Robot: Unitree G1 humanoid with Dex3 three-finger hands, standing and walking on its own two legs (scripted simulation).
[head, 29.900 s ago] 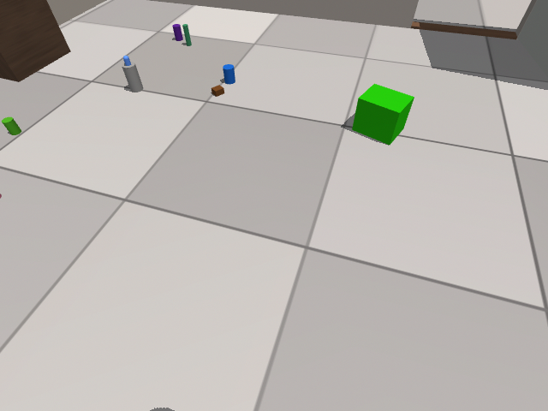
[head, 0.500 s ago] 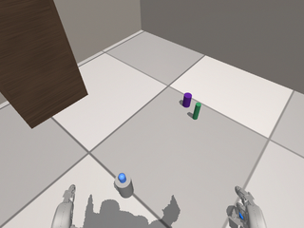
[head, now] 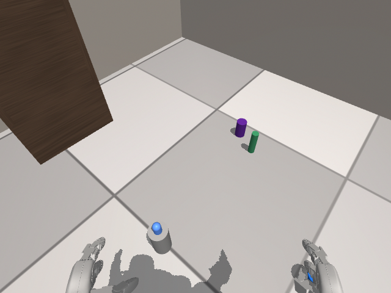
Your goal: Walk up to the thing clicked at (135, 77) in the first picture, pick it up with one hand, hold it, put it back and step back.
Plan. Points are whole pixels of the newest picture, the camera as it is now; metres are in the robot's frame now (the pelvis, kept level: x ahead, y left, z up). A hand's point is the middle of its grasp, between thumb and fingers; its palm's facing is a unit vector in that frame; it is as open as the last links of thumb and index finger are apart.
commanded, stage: stand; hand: left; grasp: from the side
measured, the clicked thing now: (159, 235) +0.45 +0.18 -0.60
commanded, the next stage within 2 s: none
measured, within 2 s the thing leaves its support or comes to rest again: neither
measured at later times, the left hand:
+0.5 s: hand out of the picture +0.09 +0.25 -0.11, palm faces +0.01 -0.93 -0.36, open 7.4 cm
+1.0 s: hand out of the picture +0.02 +0.26 -0.10, palm faces +0.01 -0.93 -0.36, open 7.4 cm
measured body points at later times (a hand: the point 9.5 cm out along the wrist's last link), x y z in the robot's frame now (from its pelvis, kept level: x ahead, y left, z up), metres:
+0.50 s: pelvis +0.00 +0.01 +0.03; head +0.00 +0.01 +0.48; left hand +0.08 +0.30 -0.08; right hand +0.09 -0.28 -0.09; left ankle +0.01 +0.12 -0.69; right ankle +0.01 -0.12 -0.69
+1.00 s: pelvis -0.02 +0.01 +0.05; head -0.03 +0.00 +0.50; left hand +0.02 +0.31 -0.08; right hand +0.04 -0.28 -0.09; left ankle +0.01 +0.12 -0.69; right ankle +0.01 -0.12 -0.69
